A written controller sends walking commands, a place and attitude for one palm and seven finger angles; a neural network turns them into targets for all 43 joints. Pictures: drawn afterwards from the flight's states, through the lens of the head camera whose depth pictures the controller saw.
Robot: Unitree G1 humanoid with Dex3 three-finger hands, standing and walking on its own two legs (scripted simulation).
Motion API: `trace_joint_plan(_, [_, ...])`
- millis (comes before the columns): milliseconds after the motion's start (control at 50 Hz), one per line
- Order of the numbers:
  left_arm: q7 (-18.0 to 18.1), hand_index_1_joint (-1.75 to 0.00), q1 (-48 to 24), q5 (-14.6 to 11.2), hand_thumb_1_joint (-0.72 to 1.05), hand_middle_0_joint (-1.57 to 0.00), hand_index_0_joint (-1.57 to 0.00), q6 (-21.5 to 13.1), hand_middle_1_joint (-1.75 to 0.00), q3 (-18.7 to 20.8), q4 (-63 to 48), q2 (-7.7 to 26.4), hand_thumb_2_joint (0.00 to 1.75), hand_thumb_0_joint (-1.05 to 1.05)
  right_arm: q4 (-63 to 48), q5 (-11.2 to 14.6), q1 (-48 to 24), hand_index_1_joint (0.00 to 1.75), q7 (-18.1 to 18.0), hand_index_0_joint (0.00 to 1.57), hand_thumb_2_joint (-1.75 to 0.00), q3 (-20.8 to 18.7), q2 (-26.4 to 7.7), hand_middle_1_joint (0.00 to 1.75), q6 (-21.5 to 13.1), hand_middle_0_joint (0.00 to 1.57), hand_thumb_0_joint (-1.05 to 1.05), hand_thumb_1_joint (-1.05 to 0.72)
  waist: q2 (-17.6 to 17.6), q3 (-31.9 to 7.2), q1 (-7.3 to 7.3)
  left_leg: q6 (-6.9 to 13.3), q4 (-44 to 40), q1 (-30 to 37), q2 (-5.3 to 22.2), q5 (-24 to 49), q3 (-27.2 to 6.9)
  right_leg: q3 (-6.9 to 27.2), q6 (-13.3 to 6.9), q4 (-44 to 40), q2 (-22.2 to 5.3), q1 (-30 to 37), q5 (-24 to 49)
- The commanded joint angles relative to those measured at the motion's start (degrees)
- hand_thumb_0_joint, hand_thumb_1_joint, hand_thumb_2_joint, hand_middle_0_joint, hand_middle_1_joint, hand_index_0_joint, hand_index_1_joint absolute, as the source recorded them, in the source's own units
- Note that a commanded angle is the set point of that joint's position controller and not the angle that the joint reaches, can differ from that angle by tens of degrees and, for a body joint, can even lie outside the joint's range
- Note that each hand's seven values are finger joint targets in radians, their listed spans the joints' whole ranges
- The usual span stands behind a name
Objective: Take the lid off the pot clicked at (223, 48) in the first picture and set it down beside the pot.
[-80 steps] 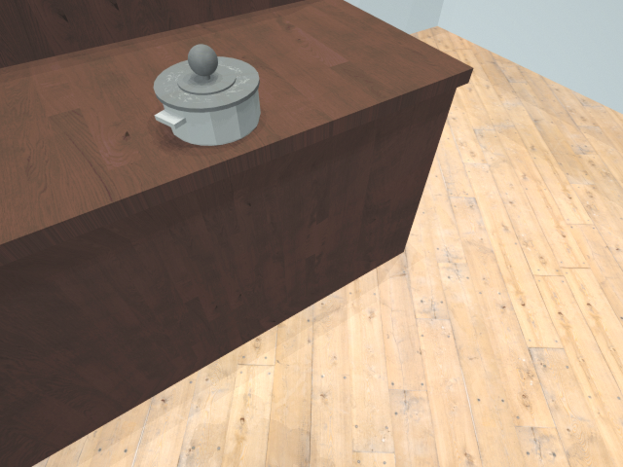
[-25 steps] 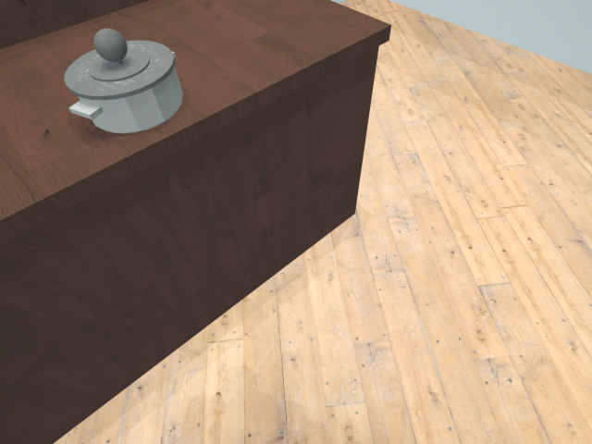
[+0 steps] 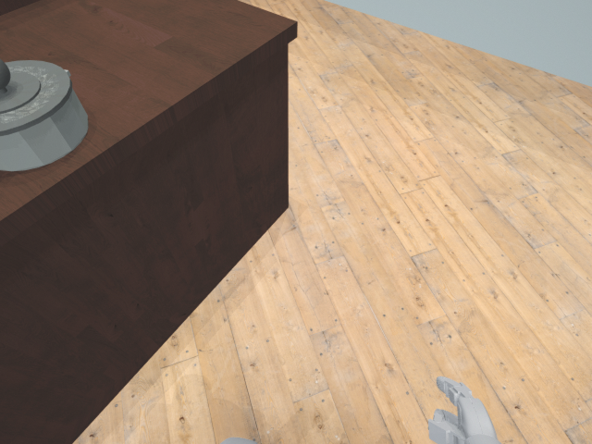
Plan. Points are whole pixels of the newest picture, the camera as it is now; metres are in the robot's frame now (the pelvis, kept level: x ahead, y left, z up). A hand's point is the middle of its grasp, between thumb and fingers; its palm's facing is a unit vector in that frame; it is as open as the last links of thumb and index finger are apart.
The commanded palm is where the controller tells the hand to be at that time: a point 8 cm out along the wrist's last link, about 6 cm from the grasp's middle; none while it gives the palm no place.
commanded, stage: walk to a spot facing it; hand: left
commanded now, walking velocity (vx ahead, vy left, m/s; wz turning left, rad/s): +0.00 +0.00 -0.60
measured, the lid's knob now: out of the picture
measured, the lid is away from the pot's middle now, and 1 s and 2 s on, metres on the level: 0.00 0.00 0.00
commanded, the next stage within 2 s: turn to face it in 1.10 s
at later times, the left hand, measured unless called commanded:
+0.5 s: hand (237, 386) +0.21 +0.12 -0.16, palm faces -0.34 -0.91 -0.24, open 7.4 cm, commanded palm none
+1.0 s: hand (304, 289) +0.40 +0.03 -0.17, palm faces -0.60 -0.79 -0.16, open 7.4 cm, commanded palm none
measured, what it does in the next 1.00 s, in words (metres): walks ahead, turning right: left foot, then right foot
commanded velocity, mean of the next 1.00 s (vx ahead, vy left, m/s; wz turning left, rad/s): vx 0.25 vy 0.00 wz -0.58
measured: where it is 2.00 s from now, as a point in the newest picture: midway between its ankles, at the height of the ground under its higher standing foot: (400, 393)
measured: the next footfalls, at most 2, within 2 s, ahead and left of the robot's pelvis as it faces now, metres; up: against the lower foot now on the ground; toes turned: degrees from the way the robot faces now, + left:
left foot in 0.04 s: +0.03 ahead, +0.14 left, +0.00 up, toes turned -6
right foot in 0.40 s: +0.04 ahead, -0.15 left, +0.00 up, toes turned -21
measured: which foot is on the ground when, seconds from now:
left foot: up 0.00-0.02, down 0.04-0.40, up 0.42-0.72, down 0.74-1.00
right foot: down 0.00-0.02, up 0.04-0.38, down 0.40-0.74, up 0.76-1.00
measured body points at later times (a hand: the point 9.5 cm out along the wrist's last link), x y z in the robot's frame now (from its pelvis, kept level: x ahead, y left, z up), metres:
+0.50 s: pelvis +0.04 -0.03 -0.02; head +0.07 -0.05 +0.43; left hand +0.23 +0.17 -0.14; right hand -0.06 -0.30 -0.16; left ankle +0.03 +0.12 -0.68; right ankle +0.00 -0.14 -0.74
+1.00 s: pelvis +0.21 -0.08 +0.00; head +0.25 -0.08 +0.45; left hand +0.43 +0.08 -0.15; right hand +0.06 -0.26 -0.13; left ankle +0.23 +0.04 -0.74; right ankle +0.16 -0.21 -0.66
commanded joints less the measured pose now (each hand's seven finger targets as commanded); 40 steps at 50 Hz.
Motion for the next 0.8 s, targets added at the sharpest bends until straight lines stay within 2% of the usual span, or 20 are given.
trace_joint_plan(0, [-0.29,-0.3,-1.24,-0.49,0.9,-0.2,-0.2,-1.33,-0.3,2.04,-6.73,6.31,0.9,0.0,-3.79,-0.78,9.39,0.3,-0.71,0.2,-0.9,-3.25,-12.84,0.3,-2.29,0.2,0.0,-0.9,13.46,-10.53,-5.07,7.19,-20.25,26.23,18.76,16.3,-17.08,0.01,2.26,14.37,-1.38,-18.32,-8.31])
trace_joint_plan(20, [-0.64,-0.3,-1.12,0.4,0.9,-0.2,-0.2,-1.81,-0.3,2.16,-7.34,6.67,0.9,0.0,-4.6,-0.97,10.03,0.3,-0.39,0.2,-0.9,-3.2,-14.46,0.3,-1.95,0.2,0.0,-0.9,15.64,-7.13,-4.22,12.43,-19.87,20.75,26.97,24.82,-21.44,-9.03,4.65,26.72,-3.36,-21.42,-21.2])
trace_joint_plan(40, [-1.06,-0.3,-1.96,0.84,0.9,-0.2,-0.2,-1.77,-0.3,2.35,-7.04,7.92,0.9,0.0,-4.42,-1.51,10.28,0.3,-0.59,0.2,-0.9,-2.53,-12.47,0.3,-2.32,0.2,0.0,-0.9,9.67,-5.45,-4.39,14.35,-18.54,17.86,26.13,33.85,-19.44,-10.55,5.77,34.67,-5.92,-22.3,-19.46])
trace_joint_plan(80, [-1.24,-0.3,-1.34,0.47,0.9,-0.2,-0.2,-1.15,-0.3,2.3,-4.96,7.98,0.9,0.0,-4.27,-1.54,8.92,0.3,-0.66,0.2,-0.9,-1.14,-9.54,0.3,-2.61,0.2,0.0,-0.9,12.42,-6.58,-2.86,12.59,-15.88,14.37,20.4,42.3,-9.55,-10.96,6.41,41.59,-8.02,-20.69,-15.17])
trace_joint_plan(120, [-2.2,-0.3,-3.24,-0.05,0.9,-0.2,-0.2,-0.43,-0.3,1.67,-5.39,6.7,0.9,0.0,-4.43,-1.64,8.05,0.3,-0.55,0.2,-0.9,-1.34,-10.18,0.3,-2.84,0.2,0.0,-0.9,10.1,-6.54,-2.58,12.04,-16.36,14.83,18.24,39.42,-3.18,-12.93,6.65,39.84,-9.82,-20.29,-12.39])
trace_joint_plan(200, [-3.24,-0.3,-9.02,-0.06,0.9,-0.2,-0.2,0.17,-0.3,0.54,-6.45,4.94,0.9,0.0,-2.03,-1.78,12.16,0.3,-0.17,0.2,-0.9,-1.94,-11.88,0.3,-2.6,0.2,0.0,-0.9,10.82,-4.66,-4.93,11.12,-16.28,14.38,17.82,36.95,2.68,-18.27,6.57,24.36,-11.56,-15.27,-10.97])
trace_joint_plan(280, [-4.36,-0.3,-12.26,0.26,0.9,-0.2,-0.2,-0.47,-0.3,-0.11,-6.91,4.26,0.9,0.0,0.59,-2.06,16.39,0.3,0.59,0.2,-0.9,-2.83,-13.99,0.3,-2.93,0.2,0.0,-0.9,13.28,-4.8,-7.02,10.17,-16.96,12.32,19.61,17.81,4.29,-22.61,4.49,14.05,-10.21,-8.95,-11.38])
trace_joint_plan(320, [-4.63,-0.3,-9.73,0.38,0.9,-0.2,-0.2,-1.09,-0.3,0.35,-6.06,4.68,0.9,0.0,1.24,-2.06,16.04,0.3,0.63,0.2,-0.9,-2.81,-14.18,0.3,-3.17,0.2,0.0,-0.9,11.49,-4.02,-4.78,8.38,-12.33,7.82,19.15,10.26,5.83,-23.66,3.21,6.13,-9.37,-1.32,-8.1])
trace_joint_plan(340, [-4.34,-0.3,-3.89,0.51,0.9,-0.2,-0.2,-1.63,-0.3,0.93,-3.94,6.15,0.9,0.0,1.29,-1.96,15.7,0.3,0.77,0.2,-0.9,-2.57,-13.51,0.3,-3.16,0.2,0.0,-0.9,6.87,-6.02,-1.8,6.0,-2.87,2.88,16.55,7.81,8.85,-24.14,1.74,0.06,-7.9,8.91,-5.07])
trace_joint_plan(360, [-3.46,-0.3,3.74,0.73,0.9,-0.2,-0.2,-2.54,-0.3,2.39,-1.79,12.47,0.9,0.0,0.12,-1.14,15.98,0.3,1.44,0.2,-0.9,-1.44,-9.97,0.3,-3.19,0.2,0.0,-0.9,-7.66,-10.18,1.64,2.2,14.79,-12.5,11.78,-0.72,15.8,-8.54,-3.63,-6.57,-19.27,25.63,-12.56])
trace_joint_plan(380, [-2.28,-0.3,9.97,-0.28,0.9,-0.2,-0.2,-2.57,-0.3,3.51,-0.66,18.49,0.9,0.0,-3.57,-1.25,9.52,0.3,1.67,0.2,-0.9,-0.49,-7.38,0.3,-2.93,0.2,0.0,-0.9,-16.99,-9.05,4.94,0.2,29.61,-25.08,6.65,-17.75,12.6,14.85,-9.82,-13.49,-32.67,25.38,-7.22])
trace_joint_plan(400, [-1.39,-0.3,9.41,-0.74,0.9,-0.2,-0.2,-2.55,-0.3,3.38,-0.89,17.37,0.9,0.0,-3.87,-1.19,6.58,0.3,1.33,0.2,-0.9,-1.13,-10.57,0.3,-2.99,0.2,0.0,-0.9,-10.39,-8.31,4.64,1.15,32.26,-26.31,9.03,-13.57,4.57,14.41,-11.73,-13.83,-31.53,20.95,-13.58])
trace_joint_plan(440, [-1.14,-0.3,0.77,-0.23,0.9,-0.2,-0.2,-2.83,-0.3,2.25,-3.07,13.53,0.9,0.0,-2.52,-1.65,6.94,0.3,1.83,0.2,-0.9,-1.68,-10.39,0.3,-3.28,0.2,0.0,-0.9,-6.56,-1.98,-0.2,0.56,30.45,-23.27,10.51,-6.74,3.86,9.29,-10.67,-15.0,-27.13,8.92,-20.46])
trace_joint_plan(480, [-1.04,-0.3,-3.46,0.27,0.9,-0.2,-0.2,-3.59,-0.3,1.67,-3.91,11.68,0.9,0.0,-0.21,-1.88,11.23,0.3,2.21,0.2,-0.9,-1.85,-8.82,0.3,-3.08,0.2,0.0,-0.9,-4.32,-2.31,-3.65,-0.49,23.65,-14.87,9.57,-2.21,5.72,0.82,-8.93,-13.6,-23.24,2.9,-10.18])
trace_joint_plan(620, [-1.4,-0.3,-1.73,0.41,0.9,-0.2,-0.2,-4.48,-0.3,2.0,-2.01,11.93,0.9,0.0,-0.93,-1.24,10.67,0.3,2.63,0.2,-0.9,-1.8,-6.44,0.3,-4.6,0.2,0.0,-0.9,-5.49,-1.83,-3.52,-0.76,6.74,-6.59,5.49,1.89,8.42,0.49,-8.32,-12.07,-20.54,0.85,-5.2])
trace_joint_plan(680, [-1.47,-0.3,-4.22,0.26,0.9,-0.2,-0.2,-4.24,-0.3,2.11,-1.8,10.1,0.9,0.0,1.46,-1.14,18.4,0.3,1.87,0.2,-0.9,-2.22,-7.04,0.3,-5.59,0.2,0.0,-0.9,-4.25,-3.35,-7.69,-0.46,-6.11,9.44,3.81,6.6,9.37,-2.36,-4.98,-4.25,-16.03,-5.29,-5.44])
trace_joint_plan(700, [-1.71,-0.3,-4.67,0.15,0.9,-0.2,-0.2,-4.02,-0.3,1.68,-2.26,7.16,0.9,0.0,3.69,-1.51,25.83,0.3,0.97,0.2,-0.9,-2.97,-10.44,0.3,-6.06,0.2,0.0,-0.9,2.95,-6.35,-10.84,0.81,-11.87,19.68,7.77,0.79,3.89,-5.48,-2.9,8.44,-11.52,-10.18,-3.88])
trace_joint_plan(720, [-2.36,-0.3,-3.09,-0.54,0.9,-0.2,-0.2,-3.7,-0.3,0.91,-3.34,2.45,0.9,0.0,4.93,-2.77,31.89,0.3,0.52,0.2,-0.9,-4.44,-17.35,0.3,-6.28,0.2,0.0,-0.9,22.22,-8.7,-12.31,6.85,-21.71,26.12,25.35,-12.9,-19.94,-14.72,0.91,28.95,-3.52,-22.35,-17.83])
trace_joint_plan(740, [-2.52,-0.3,-4.66,0.03,0.9,-0.2,-0.2,-4.31,-0.3,1.02,-4.91,3.37,0.9,0.0,4.46,-2.48,31.32,0.3,0.4,0.2,-0.9,-3.47,-16.1,0.3,-5.91,0.2,0.0,-0.9,17.85,-5.4,-11.01,11.2,-27.95,21.26,30.96,-21.34,-29.57,-13.7,0.83,38.53,-6.85,-26.87,-18.68])
trace_joint_plan(780, [-3.23,-0.3,-6.94,0.7,0.9,-0.2,-0.2,-4.47,-0.3,1.38,-3.65,4.06,0.9,0.0,3.56,-2.11,24.05,0.3,0.39,0.2,-0.9,-2.21,-10.33,0.3,-6.51,0.2,0.0,-0.9,9.56,0.9,-7.95,10.64,-28.74,12.85,27.85,-16.62,-20.43,-13.86,1.18,46.26,-12.35,-29.51,-9.7])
